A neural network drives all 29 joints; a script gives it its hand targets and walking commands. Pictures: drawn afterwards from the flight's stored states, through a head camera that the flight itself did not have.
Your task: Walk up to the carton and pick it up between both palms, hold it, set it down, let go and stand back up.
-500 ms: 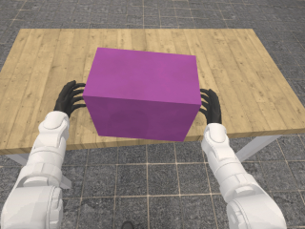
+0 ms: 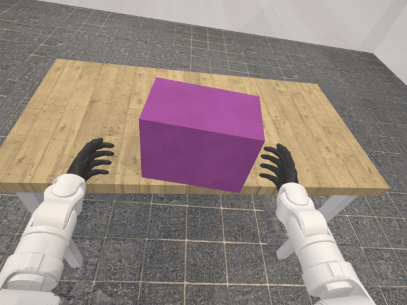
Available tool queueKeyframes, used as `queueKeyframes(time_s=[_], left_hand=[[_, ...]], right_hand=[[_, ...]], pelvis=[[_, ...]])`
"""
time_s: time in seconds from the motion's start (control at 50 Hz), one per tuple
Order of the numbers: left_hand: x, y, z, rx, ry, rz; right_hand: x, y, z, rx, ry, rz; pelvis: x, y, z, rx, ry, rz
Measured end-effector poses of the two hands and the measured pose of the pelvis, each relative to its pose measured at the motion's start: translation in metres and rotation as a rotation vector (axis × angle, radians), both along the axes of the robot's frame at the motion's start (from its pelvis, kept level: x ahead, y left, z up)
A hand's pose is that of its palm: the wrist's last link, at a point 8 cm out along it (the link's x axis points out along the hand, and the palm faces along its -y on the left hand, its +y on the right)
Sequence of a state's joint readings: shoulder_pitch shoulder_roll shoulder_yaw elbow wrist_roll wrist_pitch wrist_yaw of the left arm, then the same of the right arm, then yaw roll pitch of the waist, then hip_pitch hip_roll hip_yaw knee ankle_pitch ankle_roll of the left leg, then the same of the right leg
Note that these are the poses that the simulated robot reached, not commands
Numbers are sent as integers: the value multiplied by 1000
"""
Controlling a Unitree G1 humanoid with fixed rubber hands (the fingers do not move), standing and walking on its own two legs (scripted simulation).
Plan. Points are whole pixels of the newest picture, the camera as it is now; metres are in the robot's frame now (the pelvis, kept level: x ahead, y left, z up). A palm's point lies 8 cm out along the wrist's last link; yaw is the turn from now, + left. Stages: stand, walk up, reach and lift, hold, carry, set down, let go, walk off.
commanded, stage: set down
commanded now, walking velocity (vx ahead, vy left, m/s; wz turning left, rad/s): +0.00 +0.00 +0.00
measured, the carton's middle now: (199, 137) +0.50 -0.02 +0.04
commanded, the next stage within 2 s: none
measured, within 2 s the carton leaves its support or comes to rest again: neither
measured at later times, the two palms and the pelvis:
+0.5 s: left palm (78, 188) +0.35 +0.23 +0.03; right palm (300, 200) +0.29 -0.20 +0.08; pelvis +0.01 +0.00 +0.00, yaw -1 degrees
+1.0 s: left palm (54, 247) +0.24 +0.25 +0.02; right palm (318, 240) +0.22 -0.21 +0.06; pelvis +0.03 -0.02 +0.00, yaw -1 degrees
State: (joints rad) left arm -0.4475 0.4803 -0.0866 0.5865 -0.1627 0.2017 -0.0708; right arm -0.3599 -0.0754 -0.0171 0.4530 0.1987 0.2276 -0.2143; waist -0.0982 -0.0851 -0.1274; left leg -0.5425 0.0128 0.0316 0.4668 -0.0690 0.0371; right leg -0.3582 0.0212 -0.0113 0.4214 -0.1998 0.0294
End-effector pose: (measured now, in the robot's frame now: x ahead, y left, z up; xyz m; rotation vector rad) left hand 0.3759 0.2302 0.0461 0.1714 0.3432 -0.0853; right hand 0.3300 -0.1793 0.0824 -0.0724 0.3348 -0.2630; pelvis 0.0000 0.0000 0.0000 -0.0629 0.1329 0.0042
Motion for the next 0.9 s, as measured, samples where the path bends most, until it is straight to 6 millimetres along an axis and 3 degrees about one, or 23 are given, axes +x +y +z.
queueKeyframes(time_s=[0.26, 0.4, 0.58, 0.7, 0.9], left_hand=[[-9, 13, -5, -42, -18, 34], [-14, 1, -8, -28, -28, -7], [-31, 2, -17, -25, 3, 7], [-53, 4, -17, -9, 18, 24], [-113, 11, -21, 21, 72, 40]], right_hand=[[-24, -11, -3, 12, -21, -71], [-32, -12, -8, 40, -9, -61], [-50, -25, -9, 47, -30, -94], [-69, -33, -19, 56, 12, -104], [-105, -36, -17, 77, 4, -100]], pelvis=[[0, 1, 1, 3, -27, -7], [3, 1, 1, 4, -28, -10], [17, -4, 3, 15, -37, -18], [27, -11, 4, 24, -61, -19], [36, -19, 5, 34, -115, -17]])
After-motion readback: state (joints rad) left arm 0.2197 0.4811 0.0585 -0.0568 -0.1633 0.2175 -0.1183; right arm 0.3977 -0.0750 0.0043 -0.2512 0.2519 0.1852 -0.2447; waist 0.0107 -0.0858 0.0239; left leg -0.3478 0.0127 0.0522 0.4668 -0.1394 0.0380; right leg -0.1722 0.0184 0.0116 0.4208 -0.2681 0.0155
